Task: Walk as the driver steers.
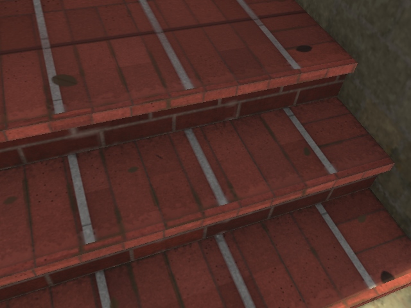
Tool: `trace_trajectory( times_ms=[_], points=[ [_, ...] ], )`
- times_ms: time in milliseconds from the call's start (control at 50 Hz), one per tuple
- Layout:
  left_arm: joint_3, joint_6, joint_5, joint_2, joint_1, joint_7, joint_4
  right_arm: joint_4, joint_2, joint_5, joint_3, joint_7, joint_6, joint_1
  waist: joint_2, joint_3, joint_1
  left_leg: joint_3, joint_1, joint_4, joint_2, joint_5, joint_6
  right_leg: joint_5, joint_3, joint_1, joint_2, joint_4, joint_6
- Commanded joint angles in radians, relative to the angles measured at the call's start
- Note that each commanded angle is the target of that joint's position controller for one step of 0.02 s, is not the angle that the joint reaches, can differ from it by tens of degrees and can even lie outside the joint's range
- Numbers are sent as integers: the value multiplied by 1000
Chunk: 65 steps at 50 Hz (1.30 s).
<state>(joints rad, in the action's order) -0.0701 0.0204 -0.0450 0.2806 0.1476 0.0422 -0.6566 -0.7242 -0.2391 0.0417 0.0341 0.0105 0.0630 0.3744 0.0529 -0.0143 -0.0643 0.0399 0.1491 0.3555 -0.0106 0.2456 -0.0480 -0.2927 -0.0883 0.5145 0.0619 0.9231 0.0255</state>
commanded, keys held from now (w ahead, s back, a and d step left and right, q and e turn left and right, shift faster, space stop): shift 0.06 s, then q+shift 0.44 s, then shift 0.18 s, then e+shift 0.32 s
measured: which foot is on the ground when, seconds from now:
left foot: down 0.00-0.16, up 0.18-0.46, down 0.48-1.00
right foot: up 0.00-0.08, down 0.10-0.48, up 0.50-1.00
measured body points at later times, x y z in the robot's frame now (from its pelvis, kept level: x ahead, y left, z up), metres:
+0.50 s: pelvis +0.01 +0.03 -0.03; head +0.03 +0.07 +0.41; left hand +0.10 +0.33 -0.15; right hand +0.21 -0.22 -0.11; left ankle -0.03 +0.09 -0.75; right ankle +0.04 -0.10 -0.74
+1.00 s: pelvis -0.01 +0.06 -0.01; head +0.00 +0.09 +0.44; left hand +0.05 +0.35 -0.13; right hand +0.23 -0.12 -0.08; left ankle -0.03 +0.09 -0.75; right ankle +0.00 -0.11 -0.64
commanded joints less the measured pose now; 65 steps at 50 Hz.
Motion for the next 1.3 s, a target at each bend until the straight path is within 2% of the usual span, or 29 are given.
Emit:
trace_trajectory(
  times_ms=[20,60,100,120,140,160,220,280,340,400,420,440,460,480,500,520,540,580,600,680,740,800,880,1020,1160,1180,1220,1240,1300],
  points=[
    [15,0,14,7,-48,-10,57,50,-125,-13,26,2,12,-51,-251,-40,26,-81,-20,9,185,-756,-93,-62,111,-155,15,-247,-3],
    [21,-2,24,9,-30,-23,41,22,-131,-29,28,7,-11,-4,-278,-51,19,-102,-64,74,190,-784,-93,14,140,-229,27,-426,-34],
    [27,-30,-4,12,35,-44,12,6,-99,-54,12,9,-17,12,-209,-84,65,-130,49,151,163,-693,-29,296,49,-500,-61,-649,-70],
    [26,-46,-26,57,100,-58,3,35,-53,-54,-5,7,-11,11,-86,-152,79,-138,172,216,146,-336,0,614,-96,-677,-251,-599,-95],
    [34,-42,-12,58,68,-73,-28,24,16,-66,-28,10,-24,93,117,-175,20,-98,202,179,84,139,11,878,-162,-663,-376,-509,-206],
    [40,-38,6,15,24,-77,-15,17,-41,-48,-19,23,-44,43,59,-136,39,-82,184,170,71,229,12,751,-125,-592,-349,-505,-215],
    [23,-25,16,78,-12,-98,1,39,-110,-18,12,15,-65,-49,60,-31,59,-67,217,260,12,80,17,506,-31,-466,-265,-518,-156],
    [9,-9,19,88,22,-107,1,53,-81,-20,24,11,-79,-22,107,-30,66,-22,245,512,-1,242,29,502,-20,-382,-351,-535,-220],
    [12,-11,2,69,21,-105,-5,100,-59,-14,34,1,-104,-92,42,7,62,-19,315,696,69,382,44,603,7,-324,-439,-549,-286],
    [3,-11,2,80,-70,-99,19,103,-64,-29,39,-20,-112,-65,87,-38,27,5,161,516,58,273,26,570,133,-280,-375,-491,-199],
    [-27,-11,68,145,-167,-107,58,151,-65,-81,42,-11,-125,-108,115,-48,12,-4,173,474,93,204,39,495,100,-265,-405,-502,-192],
    [-25,-9,76,135,-184,-113,62,154,-70,-76,46,-7,-133,-95,70,-62,-5,14,124,389,84,144,26,435,116,-246,-411,-458,-168],
    [-20,-6,70,107,-170,-113,58,142,-80,-64,56,-3,-136,-54,-6,-71,-16,34,61,287,34,73,2,336,167,-210,-375,-351,-128],
    [-13,-1,56,65,-97,-104,40,139,-126,-54,76,6,-131,-19,-173,-57,-8,-61,-26,166,26,-141,-48,118,255,-100,-291,-135,-55],
    [5,6,18,4,-103,-101,85,178,-285,-44,113,26,-116,2,-518,-26,15,-511,-137,90,272,-647,-203,-337,309,227,-108,273,72],
    [3,-8,28,38,-195,-101,112,210,-260,11,94,13,-79,41,-365,-145,-55,-693,-91,-3,387,-643,-372,-432,53,262,-31,495,78],
    [-6,-10,53,73,-179,-98,103,220,-238,20,83,1,-55,-31,-203,-99,-17,-608,-73,-1,376,-544,-355,-347,3,299,-56,552,66],
    [-13,-7,36,87,-122,-108,62,236,-179,-30,61,13,-56,-160,-59,-61,52,-463,-47,72,302,-515,-234,-168,7,314,-102,546,69],
    [-15,-4,29,89,-99,-107,56,243,-164,-40,52,22,-62,-197,-56,-81,73,-408,-13,84,267,-554,-192,-96,14,256,-103,543,76],
    [0,-2,47,40,-73,-91,46,245,-133,-24,30,46,-75,-186,-109,-111,58,-296,-41,94,195,-658,-104,35,38,202,-86,544,98],
    [8,3,59,7,-30,-78,7,204,-38,-13,-6,50,-80,-174,-133,-106,53,-195,-62,60,166,-594,-58,74,20,129,-119,345,113],
    [0,6,71,20,-74,-68,18,187,-64,3,12,58,-82,-182,-182,-57,23,-161,-46,12,170,-515,-20,54,16,40,-120,162,119],
    [-26,8,79,86,-90,-76,56,201,-125,5,45,76,-99,-183,-178,-13,-2,-249,-101,-28,276,-429,-102,-98,18,142,-121,228,130],
    [-30,18,64,45,-38,-88,69,211,-85,-1,43,69,-78,-244,-95,-53,35,-153,-134,-36,310,-472,-241,-118,41,219,-150,344,151],
    [-8,25,60,19,-97,-55,133,163,-153,-3,71,58,-78,-212,-127,-77,22,-25,-142,-40,358,-443,-251,-103,96,155,-178,136,114],
    [-15,61,-28,35,-35,-21,107,127,-79,11,45,32,-58,-113,-114,-100,18,48,-141,-19,324,-343,-208,-114,157,68,-130,78,77],
    [-15,77,-5,33,-81,11,136,123,-122,18,55,4,-33,-127,-219,-84,1,54,-35,-83,316,56,-149,-121,187,-27,-115,-30,27],
    [-15,43,104,40,-127,-9,154,117,-248,-36,101,23,-27,-173,-208,-63,9,-24,35,-164,361,251,-176,-164,160,-49,-140,-44,3],
    [-13,-1,73,51,-60,-22,111,99,-231,-60,95,31,-15,-188,-114,-29,46,-48,30,-202,391,336,-163,-226,183,-151,-124,-250,-70]
  ],
)
Keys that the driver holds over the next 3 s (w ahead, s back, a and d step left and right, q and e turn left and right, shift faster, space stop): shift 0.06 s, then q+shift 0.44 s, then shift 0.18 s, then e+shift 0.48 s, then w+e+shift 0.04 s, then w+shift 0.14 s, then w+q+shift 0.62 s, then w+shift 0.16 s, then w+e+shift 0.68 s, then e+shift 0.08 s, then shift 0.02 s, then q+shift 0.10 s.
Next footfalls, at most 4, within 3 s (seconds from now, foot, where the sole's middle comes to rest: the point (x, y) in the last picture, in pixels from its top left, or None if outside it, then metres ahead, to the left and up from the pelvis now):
0.10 right None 0.08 -0.10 -0.78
0.48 left None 0.01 0.10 -0.78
1.38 right None -0.01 -0.11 -0.78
1.82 left None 0.38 0.09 -0.61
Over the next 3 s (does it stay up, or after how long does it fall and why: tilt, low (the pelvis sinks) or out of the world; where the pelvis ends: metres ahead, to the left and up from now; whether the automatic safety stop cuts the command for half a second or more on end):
stays up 1.26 0.27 0.48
